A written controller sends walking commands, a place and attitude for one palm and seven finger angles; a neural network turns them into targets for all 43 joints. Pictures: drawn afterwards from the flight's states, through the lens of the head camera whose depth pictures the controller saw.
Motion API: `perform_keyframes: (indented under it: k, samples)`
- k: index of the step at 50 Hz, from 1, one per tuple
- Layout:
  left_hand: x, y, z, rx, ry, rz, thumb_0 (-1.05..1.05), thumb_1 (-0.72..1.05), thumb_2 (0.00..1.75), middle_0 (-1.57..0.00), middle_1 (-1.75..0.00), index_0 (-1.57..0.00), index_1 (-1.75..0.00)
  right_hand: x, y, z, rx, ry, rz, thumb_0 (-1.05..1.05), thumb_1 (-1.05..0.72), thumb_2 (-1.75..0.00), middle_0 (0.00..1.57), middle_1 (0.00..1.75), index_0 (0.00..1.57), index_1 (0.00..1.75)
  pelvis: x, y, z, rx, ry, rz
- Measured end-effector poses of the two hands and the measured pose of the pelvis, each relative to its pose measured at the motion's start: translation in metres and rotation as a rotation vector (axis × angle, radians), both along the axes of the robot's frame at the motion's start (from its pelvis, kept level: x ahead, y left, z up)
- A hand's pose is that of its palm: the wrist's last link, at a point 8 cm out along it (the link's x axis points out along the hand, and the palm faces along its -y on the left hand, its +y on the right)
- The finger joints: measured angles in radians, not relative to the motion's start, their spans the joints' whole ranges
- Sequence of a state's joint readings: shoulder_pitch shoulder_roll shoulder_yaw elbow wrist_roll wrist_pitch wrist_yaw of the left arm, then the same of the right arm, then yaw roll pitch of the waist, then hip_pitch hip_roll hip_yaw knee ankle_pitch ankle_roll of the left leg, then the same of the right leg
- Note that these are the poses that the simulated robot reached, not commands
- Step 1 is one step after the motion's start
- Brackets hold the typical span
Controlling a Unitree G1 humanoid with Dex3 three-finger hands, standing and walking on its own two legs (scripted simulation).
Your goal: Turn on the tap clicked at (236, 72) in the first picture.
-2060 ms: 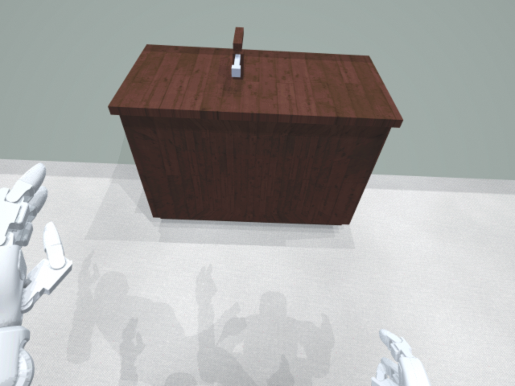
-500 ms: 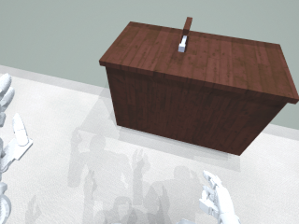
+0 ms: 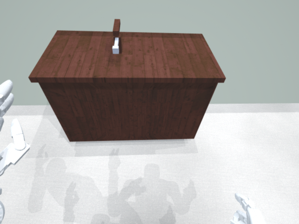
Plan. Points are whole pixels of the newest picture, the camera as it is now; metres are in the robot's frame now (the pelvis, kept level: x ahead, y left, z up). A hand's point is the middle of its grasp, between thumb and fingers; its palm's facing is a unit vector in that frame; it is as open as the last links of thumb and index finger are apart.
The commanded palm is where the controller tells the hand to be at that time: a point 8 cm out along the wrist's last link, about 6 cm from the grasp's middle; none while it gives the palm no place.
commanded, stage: turn to face it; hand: left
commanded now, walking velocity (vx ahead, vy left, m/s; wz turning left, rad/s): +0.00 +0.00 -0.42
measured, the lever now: (115, 49) +0.84 +0.20 +0.02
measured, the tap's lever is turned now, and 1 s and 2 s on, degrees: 0 0 0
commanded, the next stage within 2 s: take the last steps up to it in 0.30 s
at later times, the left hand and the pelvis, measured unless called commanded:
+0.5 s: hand (77, 160) +0.20 +0.15 +0.18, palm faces +0.16 -0.86 -0.48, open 7.4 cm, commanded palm +0.15 +0.21 +0.19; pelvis -0.06 -0.03 +0.00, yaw -12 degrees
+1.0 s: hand (96, 161) +0.19 +0.11 +0.18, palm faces +0.21 -0.87 -0.45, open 7.4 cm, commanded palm +0.15 +0.17 +0.19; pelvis -0.06 -0.07 +0.01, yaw -11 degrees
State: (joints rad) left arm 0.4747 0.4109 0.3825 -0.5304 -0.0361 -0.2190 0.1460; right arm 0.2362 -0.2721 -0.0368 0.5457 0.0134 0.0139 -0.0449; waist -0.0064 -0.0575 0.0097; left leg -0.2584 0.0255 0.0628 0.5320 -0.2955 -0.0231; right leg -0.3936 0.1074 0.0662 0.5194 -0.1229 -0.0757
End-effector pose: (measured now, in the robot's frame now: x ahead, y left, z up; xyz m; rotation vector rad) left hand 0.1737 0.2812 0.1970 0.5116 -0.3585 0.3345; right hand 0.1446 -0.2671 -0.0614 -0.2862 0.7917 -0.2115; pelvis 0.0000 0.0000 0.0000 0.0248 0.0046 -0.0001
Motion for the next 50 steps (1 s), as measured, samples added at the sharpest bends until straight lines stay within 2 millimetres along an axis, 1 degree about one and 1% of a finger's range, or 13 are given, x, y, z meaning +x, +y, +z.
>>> perform_keyframes:
  k: [6,10,13,17,21,26,30,33,36,40,43,45,50]
  samples:
    - [0.004,-0.004,-0.009,-0.030,0.048,-0.021,0.02,0.89,0.90,-0.21,-0.30,-0.21,-0.30,-0.027,0.023,-0.004,0.076,-0.034,-0.044,0.01,-0.90,-0.90,0.20,0.30,0.19,0.30,-0.010,0.002,0.004,-0.024,-0.019,-0.071]
    - [0.008,-0.026,-0.009,-0.031,0.068,-0.062,0.02,0.89,0.90,-0.21,-0.30,-0.21,-0.30,-0.042,0.038,-0.016,0.159,-0.038,-0.042,0.01,-0.90,-0.90,0.20,0.30,0.20,0.30,-0.016,-0.005,0.004,-0.043,-0.021,-0.122]
    - [0.014,-0.049,-0.008,0.014,0.055,-0.107,0.02,0.89,0.90,-0.21,-0.30,-0.21,-0.30,-0.052,0.038,-0.029,0.211,-0.044,-0.041,0.01,-0.90,-0.90,0.20,0.30,0.20,0.30,-0.025,-0.018,-0.003,-0.039,-0.023,-0.148]
    - [0.017,-0.076,-0.006,0.035,0.055,-0.165,0.02,0.89,0.90,-0.21,-0.30,-0.21,-0.30,-0.072,0.021,-0.042,0.231,-0.015,-0.078,0.01,-0.90,-0.90,0.21,0.30,0.20,0.30,-0.041,-0.029,-0.006,-0.044,-0.024,-0.163]
    - [0.006,-0.087,-0.005,0.045,0.094,-0.209,0.02,0.89,0.90,-0.22,-0.30,-0.21,-0.30,-0.096,-0.006,-0.035,0.180,0.011,-0.155,0.01,-0.90,-0.90,0.21,0.30,0.20,0.30,-0.053,-0.032,0.000,-0.014,-0.012,-0.202]
    - [-0.010,-0.085,-0.001,0.044,0.070,-0.234,0.02,0.88,0.90,-0.22,-0.30,-0.21,-0.30,-0.124,-0.033,-0.019,0.069,0.018,-0.209,0.01,-0.90,-0.90,0.20,0.30,0.20,0.30,-0.063,-0.031,0.003,-0.010,-0.001,-0.211]
    - [-0.018,-0.074,-0.001,0.004,0.004,-0.218,0.02,0.88,0.90,-0.22,-0.30,-0.21,-0.30,-0.138,-0.044,-0.009,-0.009,0.002,-0.234,0.01,-0.90,-0.90,0.20,0.30,0.20,0.30,-0.068,-0.026,0.000,-0.020,-0.021,-0.210]
    - [-0.019,-0.067,-0.004,-0.014,0.008,-0.176,0.02,0.89,0.90,-0.22,-0.30,-0.21,-0.30,-0.143,-0.042,-0.005,0.003,-0.026,-0.252,0.01,-0.90,-0.90,0.20,0.30,0.19,0.30,-0.069,-0.028,0.005,-0.032,-0.027,-0.203]
    - [-0.021,-0.069,-0.006,-0.028,0.030,-0.148,0.02,0.89,0.90,-0.21,-0.30,-0.21,-0.30,-0.143,-0.035,-0.007,0.043,-0.038,-0.241,0.01,-0.90,-0.90,0.20,0.30,0.19,0.30,-0.068,-0.033,0.009,-0.044,-0.024,-0.198]
    - [-0.023,-0.088,-0.007,-0.018,0.053,-0.148,0.02,0.89,0.90,-0.21,-0.30,-0.21,-0.30,-0.138,-0.028,-0.019,0.102,-0.042,-0.209,0.01,-0.90,-0.90,0.20,0.30,0.20,0.30,-0.069,-0.046,0.006,-0.041,-0.022,-0.209]
    - [-0.021,-0.106,-0.009,0.019,0.042,-0.162,0.02,0.89,0.90,-0.21,-0.30,-0.21,-0.30,-0.131,-0.030,-0.036,0.142,-0.036,-0.179,0.01,-0.90,-0.90,0.20,0.30,0.20,0.30,-0.071,-0.058,-0.004,-0.030,-0.023,-0.208]
    - [-0.018,-0.115,-0.009,0.007,0.040,-0.174,0.02,0.89,0.90,-0.21,-0.30,-0.21,-0.30,-0.128,-0.033,-0.042,0.156,-0.004,-0.163,0.01,-0.90,-0.90,0.20,0.30,0.20,0.30,-0.071,-0.062,-0.004,-0.027,-0.030,-0.196]
    - [-0.010,-0.122,0.000,0.018,0.063,-0.184,0.02,0.89,0.90,-0.22,-0.30,-0.21,-0.30,-0.122,-0.048,-0.035,0.153,0.038,-0.177,0.01,-0.90,-0.90,0.21,0.30,0.20,0.30,-0.060,-0.069,0.008,-0.004,-0.021,-0.195]
